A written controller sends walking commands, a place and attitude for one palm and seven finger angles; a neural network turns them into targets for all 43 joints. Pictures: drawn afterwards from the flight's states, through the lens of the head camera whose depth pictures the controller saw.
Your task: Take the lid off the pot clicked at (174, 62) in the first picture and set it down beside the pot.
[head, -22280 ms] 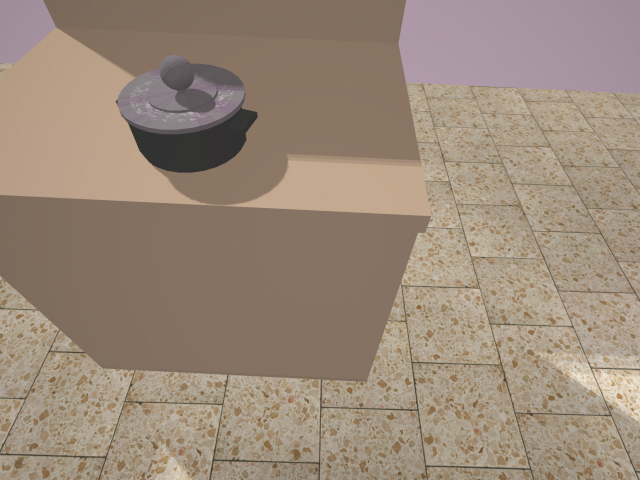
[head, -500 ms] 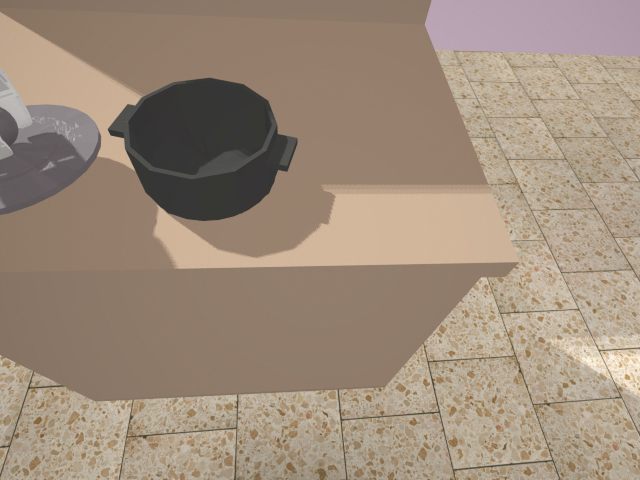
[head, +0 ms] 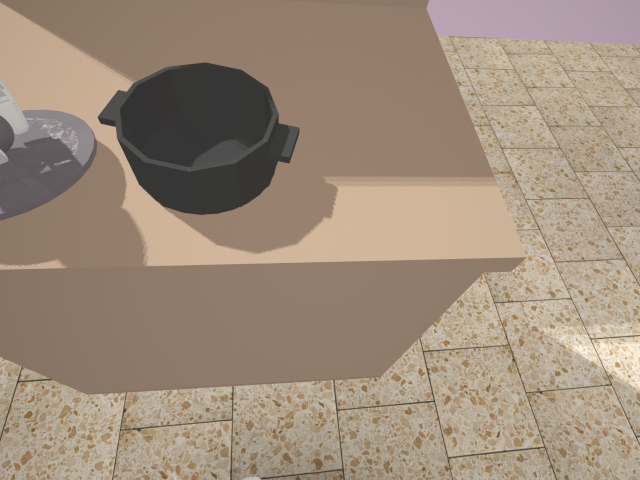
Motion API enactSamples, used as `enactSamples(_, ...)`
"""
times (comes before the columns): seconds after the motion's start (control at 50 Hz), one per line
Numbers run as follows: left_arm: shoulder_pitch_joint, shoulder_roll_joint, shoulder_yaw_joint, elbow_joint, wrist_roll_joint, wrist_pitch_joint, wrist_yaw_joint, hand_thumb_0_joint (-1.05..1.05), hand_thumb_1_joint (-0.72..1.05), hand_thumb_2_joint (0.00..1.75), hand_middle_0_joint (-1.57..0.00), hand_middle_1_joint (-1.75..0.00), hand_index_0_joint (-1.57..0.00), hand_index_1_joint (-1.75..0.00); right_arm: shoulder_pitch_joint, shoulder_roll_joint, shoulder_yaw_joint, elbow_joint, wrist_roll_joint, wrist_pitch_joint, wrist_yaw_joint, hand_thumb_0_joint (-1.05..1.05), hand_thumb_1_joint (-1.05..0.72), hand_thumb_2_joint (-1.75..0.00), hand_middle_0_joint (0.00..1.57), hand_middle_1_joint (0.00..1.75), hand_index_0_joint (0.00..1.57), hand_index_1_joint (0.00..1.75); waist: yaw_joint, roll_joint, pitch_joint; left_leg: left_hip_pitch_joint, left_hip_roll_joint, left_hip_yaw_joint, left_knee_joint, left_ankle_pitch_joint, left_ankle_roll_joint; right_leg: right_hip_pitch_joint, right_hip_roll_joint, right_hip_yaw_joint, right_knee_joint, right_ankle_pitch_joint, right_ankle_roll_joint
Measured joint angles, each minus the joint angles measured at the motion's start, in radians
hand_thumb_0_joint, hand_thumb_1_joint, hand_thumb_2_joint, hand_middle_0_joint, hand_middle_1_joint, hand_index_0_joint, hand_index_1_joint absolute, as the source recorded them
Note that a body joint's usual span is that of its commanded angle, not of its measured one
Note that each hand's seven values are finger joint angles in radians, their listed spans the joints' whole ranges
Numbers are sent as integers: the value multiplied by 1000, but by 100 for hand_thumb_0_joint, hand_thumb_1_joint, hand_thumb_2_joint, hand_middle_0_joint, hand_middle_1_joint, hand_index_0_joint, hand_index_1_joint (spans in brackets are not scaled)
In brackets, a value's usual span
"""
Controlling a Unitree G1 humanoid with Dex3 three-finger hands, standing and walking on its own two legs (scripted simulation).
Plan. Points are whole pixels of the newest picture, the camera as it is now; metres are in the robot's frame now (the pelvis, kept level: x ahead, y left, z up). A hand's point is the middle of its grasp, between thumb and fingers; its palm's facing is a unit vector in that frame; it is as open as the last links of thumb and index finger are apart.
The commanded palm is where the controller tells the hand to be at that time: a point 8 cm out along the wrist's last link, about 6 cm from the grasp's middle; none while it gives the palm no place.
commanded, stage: lower the lid onto the table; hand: left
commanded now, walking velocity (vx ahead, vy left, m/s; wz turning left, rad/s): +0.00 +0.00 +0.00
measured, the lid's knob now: out of the picture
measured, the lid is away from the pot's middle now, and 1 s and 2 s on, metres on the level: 0.23 0.23 0.23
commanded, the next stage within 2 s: open the fingers wide in 0.04 s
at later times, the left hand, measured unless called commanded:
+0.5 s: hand out of the picture +0.45 +0.33 +0.14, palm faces -0.42 -0.13 -0.90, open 7.8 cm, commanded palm +0.49 +0.32 +0.20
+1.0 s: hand out of the picture +0.44 +0.33 +0.14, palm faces -0.41 -0.13 -0.90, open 10.0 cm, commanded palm +0.49 +0.33 +0.20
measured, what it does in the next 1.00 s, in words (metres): stands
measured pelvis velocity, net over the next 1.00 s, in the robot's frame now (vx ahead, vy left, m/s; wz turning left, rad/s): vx -0.02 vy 0.00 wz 0.02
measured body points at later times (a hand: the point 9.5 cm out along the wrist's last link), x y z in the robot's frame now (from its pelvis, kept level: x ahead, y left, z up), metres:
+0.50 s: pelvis -0.01 +0.00 +0.00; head +0.06 +0.03 +0.44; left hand +0.46 +0.34 +0.19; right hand +0.02 -0.28 -0.12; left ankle +0.00 +0.06 -0.72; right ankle -0.03 -0.14 -0.72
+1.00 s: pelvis -0.02 +0.00 +0.00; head +0.05 +0.03 +0.44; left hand +0.46 +0.34 +0.20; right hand +0.00 -0.28 -0.12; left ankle +0.00 +0.06 -0.72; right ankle -0.03 -0.14 -0.72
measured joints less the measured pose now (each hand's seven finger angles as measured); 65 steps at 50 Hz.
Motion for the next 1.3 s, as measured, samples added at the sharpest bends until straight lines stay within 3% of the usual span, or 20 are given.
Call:
enactSamples(0.14,-11,9,6,30,4,-12,8,-1,24,78,-65,-101,-59,-99,4,4,6,-4,-1,3,4,0,-90,-90,21,30,20,30,-7,3,-3,-27,0,0,26,-10,5,-26,0,0,23,-8,4)
enactSamples(0.2,101,5,66,-101,10,-44,16,-1,24,78,-65,-102,-59,-100,30,9,-13,-37,-9,24,18,0,-90,-90,21,30,20,30,7,8,-17,-30,-1,7,22,-8,2,-33,-2,6,27,-8,0)
enactSamples(0.28,191,-21,65,-194,4,-101,36,-1,25,77,-65,-102,-59,-100,36,16,-21,-51,-10,56,24,0,-90,-90,21,30,20,30,30,12,-21,-19,-3,5,24,-8,5,-21,-4,4,29,-11,4)
enactSamples(0.34,220,-22,83,-219,-5,-129,34,-1,26,75,-64,-102,-58,-101,15,22,-15,-59,-5,77,20,0,-90,-90,21,30,20,30,33,7,-14,-11,-3,3,27,-7,7,-12,-3,2,30,-9,4)
enactSamples(0.46,229,-32,54,-260,-7,-172,34,-1,28,73,-62,-103,-56,-101,-12,19,-19,-78,-3,83,14,0,-90,-90,21,30,20,30,50,7,-12,0,-6,-8,25,3,4,4,-5,-9,26,-2,-2)
enactSamples(0.68,218,-60,2,-255,-24,-180,27,0,28,73,-58,-100,-54,-98,-52,5,-14,-76,3,89,4,0,-90,-90,21,30,20,30,68,-1,1,7,-11,-16,25,19,5,9,-10,-19,38,4,0)
enactSamples(0.8,202,-55,-2,-251,-36,-187,38,0,22,72,-52,-95,-51,-96,-44,5,-6,-65,5,82,-2,0,-90,-90,21,30,20,30,63,-8,4,13,-11,-18,25,20,5,14,-9,-20,38,4,-3)
enactSamples(0.98,165,-35,-5,-207,-18,-170,46,0,9,71,-43,-89,-43,-89,-22,4,-7,-51,6,92,7,0,-90,-90,21,30,20,30,52,-4,2,-4,-9,-12,36,12,6,-5,-8,-14,50,-2,-3)
enactSamples(1.24,160,4,43,-193,-10,-177,29,0,-6,72,-39,-80,-40,-81,-6,14,-5,-57,7,99,12,0,-90,-90,21,30,20,30,33,-8,-8,-22,-4,0,49,-10,11,-22,-4,-1,53,-13,4)
enactSamples(1.3,173,4,37,-225,0,-175,29,0,-8,72,-40,-79,-40,-80,-1,13,-15,-66,3,104,17,0,-90,-90,21,30,20,30,38,-2,-10,-27,-5,-2,51,-12,10,-25,-4,-2,50,-14,1)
